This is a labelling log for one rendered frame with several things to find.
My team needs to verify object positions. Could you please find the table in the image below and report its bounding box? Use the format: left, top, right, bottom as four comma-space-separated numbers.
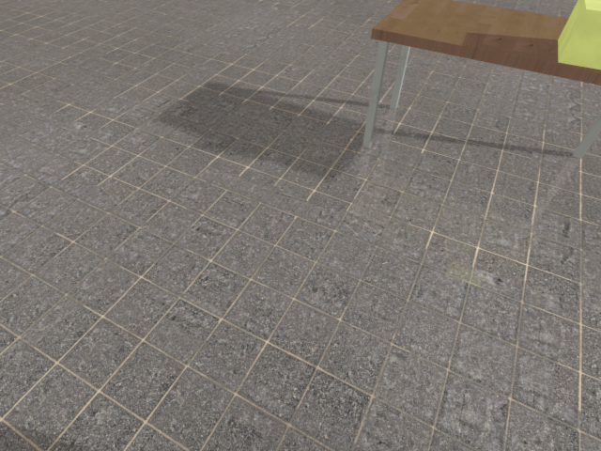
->
362, 0, 601, 159

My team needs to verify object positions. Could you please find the carton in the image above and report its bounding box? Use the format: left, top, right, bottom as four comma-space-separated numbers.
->
558, 0, 601, 70

